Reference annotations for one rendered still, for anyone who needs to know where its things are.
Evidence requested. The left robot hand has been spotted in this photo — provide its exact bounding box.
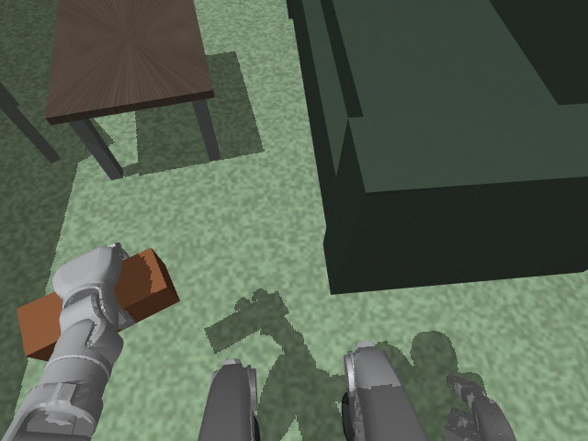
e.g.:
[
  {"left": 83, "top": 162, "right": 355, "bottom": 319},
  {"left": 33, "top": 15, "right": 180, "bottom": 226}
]
[{"left": 52, "top": 243, "right": 135, "bottom": 330}]

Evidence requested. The left robot arm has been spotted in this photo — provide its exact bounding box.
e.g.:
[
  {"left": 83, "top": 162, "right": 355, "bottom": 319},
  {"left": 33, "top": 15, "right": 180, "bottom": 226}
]
[{"left": 1, "top": 283, "right": 124, "bottom": 441}]

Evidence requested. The sofa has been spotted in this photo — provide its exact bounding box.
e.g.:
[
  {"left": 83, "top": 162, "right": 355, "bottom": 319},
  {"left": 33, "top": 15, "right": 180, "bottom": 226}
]
[{"left": 286, "top": 0, "right": 588, "bottom": 295}]

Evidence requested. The coffee table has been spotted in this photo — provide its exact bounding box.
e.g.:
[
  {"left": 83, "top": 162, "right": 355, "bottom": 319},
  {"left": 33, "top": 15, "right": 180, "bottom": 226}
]
[{"left": 45, "top": 0, "right": 221, "bottom": 180}]

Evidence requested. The carton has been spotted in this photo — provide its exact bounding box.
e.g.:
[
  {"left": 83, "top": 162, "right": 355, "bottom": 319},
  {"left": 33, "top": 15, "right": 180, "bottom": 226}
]
[{"left": 17, "top": 247, "right": 180, "bottom": 361}]

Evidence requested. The right robot hand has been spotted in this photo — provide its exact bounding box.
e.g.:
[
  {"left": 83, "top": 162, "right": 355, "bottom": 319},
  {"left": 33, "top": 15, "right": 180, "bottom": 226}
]
[{"left": 444, "top": 375, "right": 516, "bottom": 441}]

